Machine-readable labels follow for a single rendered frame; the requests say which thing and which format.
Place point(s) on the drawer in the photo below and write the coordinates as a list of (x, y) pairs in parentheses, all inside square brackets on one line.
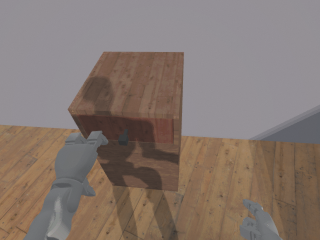
[(140, 129)]

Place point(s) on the robot left forearm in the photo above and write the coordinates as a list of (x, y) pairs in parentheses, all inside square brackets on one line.
[(54, 221)]

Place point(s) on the handle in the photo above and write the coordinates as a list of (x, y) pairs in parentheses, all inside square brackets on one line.
[(123, 138)]

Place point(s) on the right robot hand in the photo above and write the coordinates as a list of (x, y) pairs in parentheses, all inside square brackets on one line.
[(263, 224)]

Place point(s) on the left robot hand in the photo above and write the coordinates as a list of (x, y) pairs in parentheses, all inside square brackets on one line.
[(77, 157)]

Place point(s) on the cabinet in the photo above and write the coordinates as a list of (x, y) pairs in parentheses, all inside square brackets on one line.
[(136, 84)]

